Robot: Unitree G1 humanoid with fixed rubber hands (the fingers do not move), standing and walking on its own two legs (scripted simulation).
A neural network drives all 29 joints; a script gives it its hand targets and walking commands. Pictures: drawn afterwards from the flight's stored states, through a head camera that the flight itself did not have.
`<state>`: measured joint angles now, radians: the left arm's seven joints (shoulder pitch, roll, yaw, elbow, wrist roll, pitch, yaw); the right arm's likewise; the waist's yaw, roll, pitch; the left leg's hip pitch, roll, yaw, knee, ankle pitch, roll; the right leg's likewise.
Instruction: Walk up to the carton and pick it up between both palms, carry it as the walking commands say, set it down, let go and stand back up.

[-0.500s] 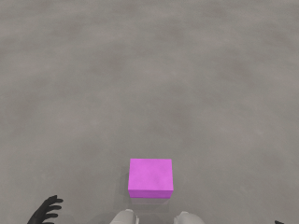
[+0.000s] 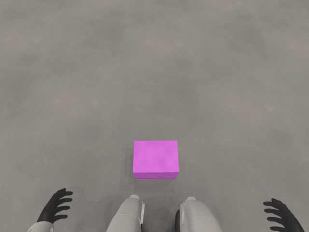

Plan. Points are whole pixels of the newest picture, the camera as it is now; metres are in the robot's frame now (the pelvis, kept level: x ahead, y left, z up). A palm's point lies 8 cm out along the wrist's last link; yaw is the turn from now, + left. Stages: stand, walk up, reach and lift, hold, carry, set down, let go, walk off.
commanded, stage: reach and lift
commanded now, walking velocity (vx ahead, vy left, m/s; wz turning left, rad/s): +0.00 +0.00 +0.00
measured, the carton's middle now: (155, 160) +0.44 +0.02 -0.63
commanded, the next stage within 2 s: none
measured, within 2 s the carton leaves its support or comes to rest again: neither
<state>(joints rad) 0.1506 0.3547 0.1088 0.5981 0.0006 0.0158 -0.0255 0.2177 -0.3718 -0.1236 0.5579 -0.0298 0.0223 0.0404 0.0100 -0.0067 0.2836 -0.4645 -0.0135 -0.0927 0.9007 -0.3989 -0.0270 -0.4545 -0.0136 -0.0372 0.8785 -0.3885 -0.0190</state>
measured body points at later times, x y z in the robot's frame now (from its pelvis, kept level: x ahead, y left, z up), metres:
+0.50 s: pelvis +0.03 -0.01 -0.03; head +0.20 +0.00 +0.38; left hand +0.28 +0.27 -0.14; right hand +0.28 -0.29 -0.13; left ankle +0.05 +0.13 -0.69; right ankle +0.05 -0.12 -0.69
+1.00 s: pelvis -0.03 +0.00 -0.07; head +0.24 +0.01 +0.29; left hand +0.39 +0.25 -0.18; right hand +0.41 -0.21 -0.18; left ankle +0.05 +0.13 -0.69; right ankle +0.05 -0.12 -0.69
